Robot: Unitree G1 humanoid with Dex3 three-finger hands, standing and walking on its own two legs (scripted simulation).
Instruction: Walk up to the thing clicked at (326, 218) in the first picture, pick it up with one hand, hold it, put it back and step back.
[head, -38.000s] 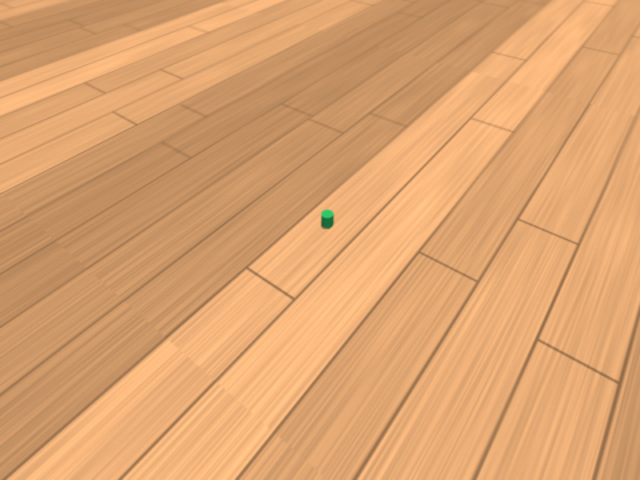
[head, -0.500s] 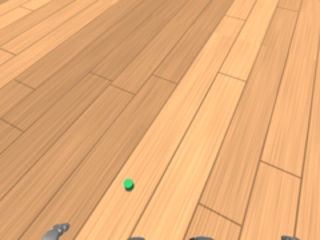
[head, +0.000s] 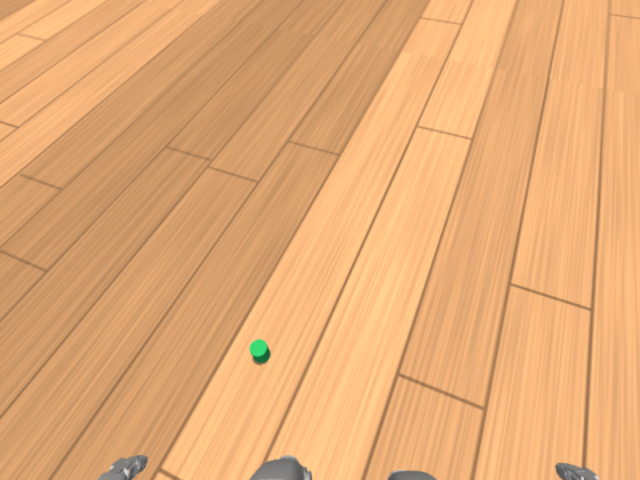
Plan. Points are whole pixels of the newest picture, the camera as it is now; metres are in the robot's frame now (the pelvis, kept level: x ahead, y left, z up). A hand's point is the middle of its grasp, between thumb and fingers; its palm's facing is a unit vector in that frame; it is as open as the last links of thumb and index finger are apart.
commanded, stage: step back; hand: left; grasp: from above
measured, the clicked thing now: (260, 351) +0.53 +0.25 -0.72
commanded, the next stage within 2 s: none
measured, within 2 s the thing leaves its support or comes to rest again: neither
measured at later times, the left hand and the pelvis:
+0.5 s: hand out of the picture -0.03 +0.28 -0.14, palm faces +0.04 -0.94 -0.33, open 7.4 cm; pelvis -0.13 +0.02 +0.02, yaw +2 degrees
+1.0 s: hand out of the picture -0.22 +0.22 -0.11, palm faces +0.00 -0.90 -0.43, open 7.4 cm; pelvis -0.30 -0.05 +0.01, yaw -1 degrees
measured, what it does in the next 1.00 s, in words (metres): walks backwards: left foot, then right foot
